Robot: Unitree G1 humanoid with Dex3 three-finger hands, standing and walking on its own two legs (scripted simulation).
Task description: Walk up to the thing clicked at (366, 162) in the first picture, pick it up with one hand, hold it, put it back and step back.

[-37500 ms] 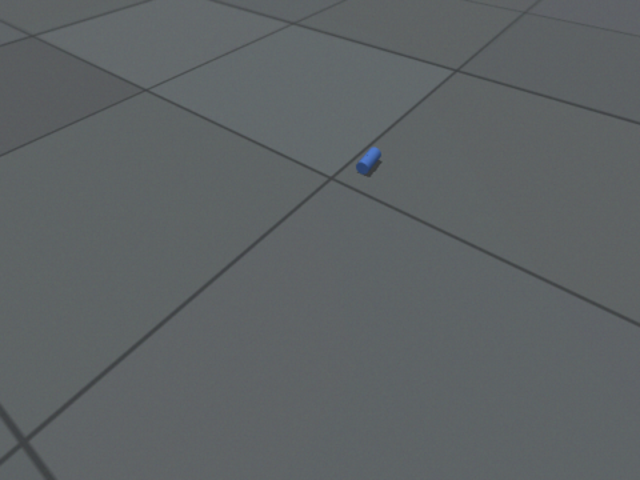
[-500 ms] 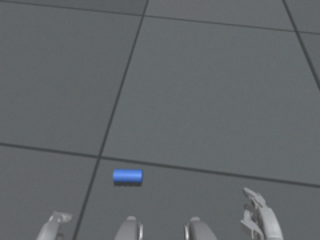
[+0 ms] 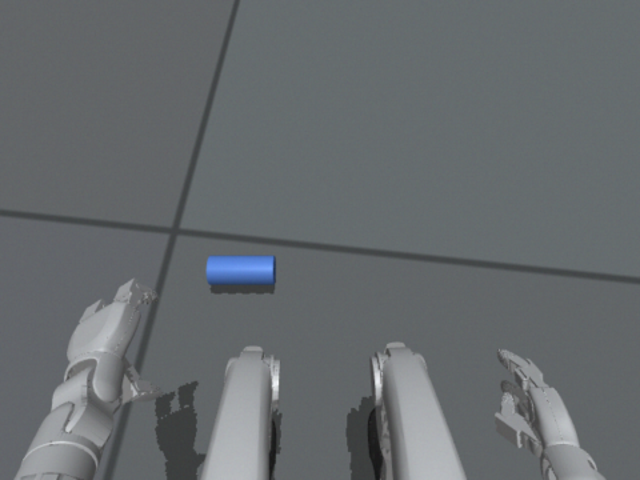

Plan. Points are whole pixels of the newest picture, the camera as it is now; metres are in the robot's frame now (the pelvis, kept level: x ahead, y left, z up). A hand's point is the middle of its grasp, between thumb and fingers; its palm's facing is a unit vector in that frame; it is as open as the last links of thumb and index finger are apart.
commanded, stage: rise first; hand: left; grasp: from above
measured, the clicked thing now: (242, 270) +0.51 +0.19 -0.48
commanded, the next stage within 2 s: none
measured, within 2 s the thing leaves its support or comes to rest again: neither
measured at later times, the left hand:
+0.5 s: hand (182, 298) +0.39 +0.25 -0.27, palm faces -0.47 -0.08 -0.88, open 14.0 cm
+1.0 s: hand (199, 277) +0.45 +0.24 -0.32, palm faces -0.45 +0.01 -0.89, open 14.1 cm
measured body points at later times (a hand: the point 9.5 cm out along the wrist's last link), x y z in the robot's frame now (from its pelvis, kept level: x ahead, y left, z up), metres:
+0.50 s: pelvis -0.04 +0.01 -0.13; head +0.17 +0.04 +0.27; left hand +0.41 +0.26 -0.22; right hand +0.02 -0.28 -0.24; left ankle +0.05 +0.14 -0.48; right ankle +0.06 -0.14 -0.48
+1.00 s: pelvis -0.03 +0.02 -0.16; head +0.20 +0.07 +0.22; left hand +0.47 +0.24 -0.27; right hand +0.00 -0.26 -0.27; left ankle +0.05 +0.14 -0.48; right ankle +0.06 -0.14 -0.48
